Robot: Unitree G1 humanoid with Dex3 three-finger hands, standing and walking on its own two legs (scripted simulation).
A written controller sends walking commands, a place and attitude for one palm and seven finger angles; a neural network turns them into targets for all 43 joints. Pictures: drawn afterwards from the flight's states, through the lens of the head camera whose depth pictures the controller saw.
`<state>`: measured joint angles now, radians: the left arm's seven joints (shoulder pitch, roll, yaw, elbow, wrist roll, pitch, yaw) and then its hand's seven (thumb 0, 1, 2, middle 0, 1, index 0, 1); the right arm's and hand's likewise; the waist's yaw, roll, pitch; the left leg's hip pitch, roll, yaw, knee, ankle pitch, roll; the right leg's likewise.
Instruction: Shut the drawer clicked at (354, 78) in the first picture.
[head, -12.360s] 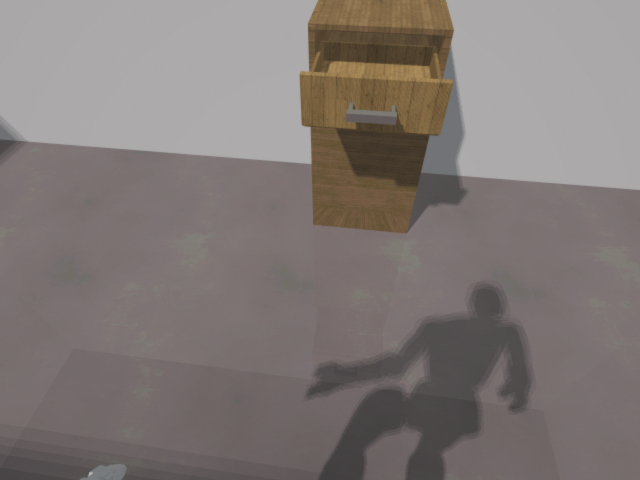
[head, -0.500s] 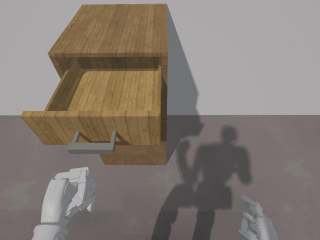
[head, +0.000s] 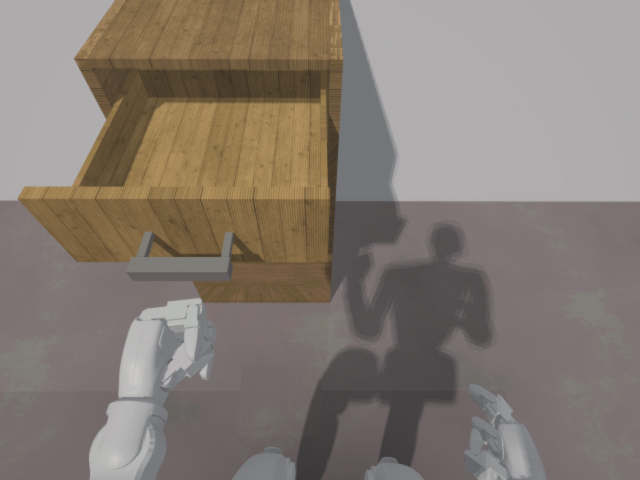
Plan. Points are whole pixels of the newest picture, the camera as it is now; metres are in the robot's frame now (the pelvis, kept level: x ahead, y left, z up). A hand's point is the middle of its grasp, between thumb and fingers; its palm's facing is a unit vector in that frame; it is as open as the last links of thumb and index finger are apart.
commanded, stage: bring the fist close to the handle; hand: left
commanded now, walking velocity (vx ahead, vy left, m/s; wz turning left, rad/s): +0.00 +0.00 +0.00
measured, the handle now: (184, 254) +0.38 +0.20 +0.05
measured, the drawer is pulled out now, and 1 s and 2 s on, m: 0.27 0.26 0.15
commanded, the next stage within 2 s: push the drawer shut in 0.38 s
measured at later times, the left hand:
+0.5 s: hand (206, 347) +0.26 +0.14 +0.05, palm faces +0.03 -1.00 -0.03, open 3.3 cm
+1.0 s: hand (213, 304) +0.31 +0.15 +0.05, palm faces +0.02 -1.00 -0.03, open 3.1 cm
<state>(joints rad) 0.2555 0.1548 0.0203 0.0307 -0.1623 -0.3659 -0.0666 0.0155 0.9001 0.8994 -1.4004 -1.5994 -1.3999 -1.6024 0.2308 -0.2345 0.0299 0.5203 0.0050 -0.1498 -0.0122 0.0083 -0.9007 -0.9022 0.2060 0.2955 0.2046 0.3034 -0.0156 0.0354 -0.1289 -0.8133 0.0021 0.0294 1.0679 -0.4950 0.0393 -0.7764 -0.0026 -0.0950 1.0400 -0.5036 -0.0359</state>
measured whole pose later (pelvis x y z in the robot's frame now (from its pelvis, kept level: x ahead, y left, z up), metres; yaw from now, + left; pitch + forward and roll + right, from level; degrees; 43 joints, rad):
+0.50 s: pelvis +0.00 +0.00 +0.00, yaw +0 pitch +14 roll -2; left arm 0.27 0.16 0.01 0.01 -0.16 -0.37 -0.04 0.02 0.90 0.90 -1.40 -1.60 -1.40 -1.60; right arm 0.24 -0.24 0.02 0.50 0.01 -0.10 -0.01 0.01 -0.90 -0.90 0.21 0.30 0.20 0.30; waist -0.02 0.04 -0.14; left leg -0.82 0.01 0.03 1.07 -0.50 0.04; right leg -0.78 0.00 -0.10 1.04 -0.50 -0.04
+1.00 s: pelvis +0.00 +0.00 +0.00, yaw +0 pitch +15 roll -1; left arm 0.01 0.19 0.07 0.24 -0.18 -0.36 -0.06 -0.01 0.87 0.92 -1.40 -1.60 -1.40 -1.60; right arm 0.24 -0.25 0.02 0.57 0.02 -0.08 -0.02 0.01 -0.90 -0.90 0.21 0.30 0.20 0.30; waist -0.03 0.03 -0.13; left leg -0.82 0.01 0.02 1.05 -0.49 0.03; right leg -0.79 0.00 -0.10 1.02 -0.49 -0.04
